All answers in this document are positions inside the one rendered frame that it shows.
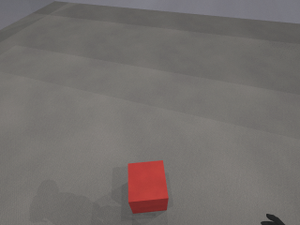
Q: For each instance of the carton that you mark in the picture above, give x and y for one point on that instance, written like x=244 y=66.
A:
x=147 y=187

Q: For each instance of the robot right hand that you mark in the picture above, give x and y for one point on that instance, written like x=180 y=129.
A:
x=275 y=220

